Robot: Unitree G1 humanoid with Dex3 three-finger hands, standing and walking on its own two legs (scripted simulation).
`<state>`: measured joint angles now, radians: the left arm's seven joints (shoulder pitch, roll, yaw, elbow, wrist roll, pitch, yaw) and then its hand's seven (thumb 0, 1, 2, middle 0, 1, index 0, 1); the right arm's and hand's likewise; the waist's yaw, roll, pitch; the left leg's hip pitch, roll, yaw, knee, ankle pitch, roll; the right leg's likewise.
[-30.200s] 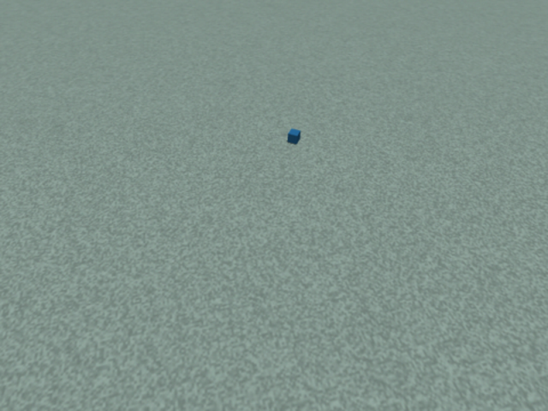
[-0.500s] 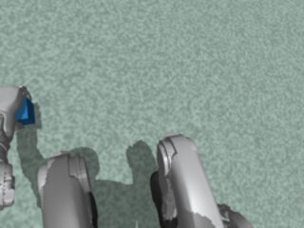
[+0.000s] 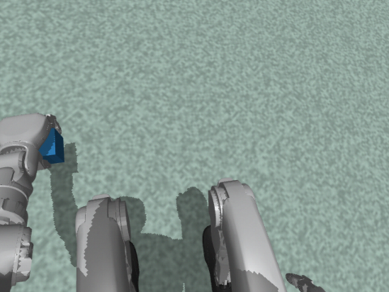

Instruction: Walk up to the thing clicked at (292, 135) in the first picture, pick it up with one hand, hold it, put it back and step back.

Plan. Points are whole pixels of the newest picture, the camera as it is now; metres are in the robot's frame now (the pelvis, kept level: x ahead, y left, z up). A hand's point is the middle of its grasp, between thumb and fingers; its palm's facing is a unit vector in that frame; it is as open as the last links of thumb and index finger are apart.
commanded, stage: lift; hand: left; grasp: from above
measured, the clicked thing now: (44, 147) +0.45 +0.29 -0.16
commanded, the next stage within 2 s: hold in 1.32 s
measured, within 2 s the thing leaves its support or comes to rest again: neither
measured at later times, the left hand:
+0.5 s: hand out of the picture +0.38 +0.29 +0.05, palm faces -0.41 -0.10 -0.91, open 9.2 cm
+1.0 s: hand out of the picture +0.35 +0.26 +0.22, palm faces -0.44 -0.12 -0.89, open 9.2 cm
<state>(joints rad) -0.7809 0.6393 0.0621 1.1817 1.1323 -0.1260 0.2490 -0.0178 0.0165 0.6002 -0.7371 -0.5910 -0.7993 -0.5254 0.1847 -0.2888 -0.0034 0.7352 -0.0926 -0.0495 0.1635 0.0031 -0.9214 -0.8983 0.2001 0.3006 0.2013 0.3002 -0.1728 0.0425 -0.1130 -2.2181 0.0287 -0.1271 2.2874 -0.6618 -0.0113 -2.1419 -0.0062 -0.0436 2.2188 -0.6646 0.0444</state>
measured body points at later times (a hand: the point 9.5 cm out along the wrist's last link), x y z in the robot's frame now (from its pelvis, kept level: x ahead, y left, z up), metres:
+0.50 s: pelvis +0.00 +0.00 +0.14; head +0.16 +0.04 +0.56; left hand +0.39 +0.29 +0.10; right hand +0.15 -0.26 +0.02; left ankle +0.09 +0.13 -0.33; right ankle +0.10 -0.13 -0.33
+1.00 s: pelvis +0.04 +0.01 +0.31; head +0.11 +0.02 +0.75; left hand +0.37 +0.27 +0.27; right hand +0.16 -0.25 +0.19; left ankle +0.08 +0.13 -0.33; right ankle +0.10 -0.13 -0.33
